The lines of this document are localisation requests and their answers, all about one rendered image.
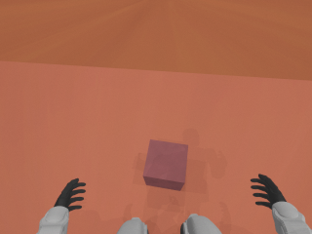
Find left robot thigh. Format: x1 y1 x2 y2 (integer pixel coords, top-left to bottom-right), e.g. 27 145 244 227
116 219 148 234

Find left robot hand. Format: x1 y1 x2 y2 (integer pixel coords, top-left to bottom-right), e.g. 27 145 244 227
54 178 86 212

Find right robot thigh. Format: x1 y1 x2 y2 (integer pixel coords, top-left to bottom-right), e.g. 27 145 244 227
183 215 222 234

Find left robot forearm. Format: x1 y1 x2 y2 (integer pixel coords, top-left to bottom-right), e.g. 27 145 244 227
36 206 69 234

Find right robot forearm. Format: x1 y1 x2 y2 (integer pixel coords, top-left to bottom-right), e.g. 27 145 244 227
271 201 312 234

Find robot thigh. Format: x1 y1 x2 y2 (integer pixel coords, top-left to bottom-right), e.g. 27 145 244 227
183 215 222 234
116 219 148 234

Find carton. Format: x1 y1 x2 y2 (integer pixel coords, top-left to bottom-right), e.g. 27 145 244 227
142 139 188 191

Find right robot hand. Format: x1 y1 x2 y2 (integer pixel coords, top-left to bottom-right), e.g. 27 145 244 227
251 174 287 210

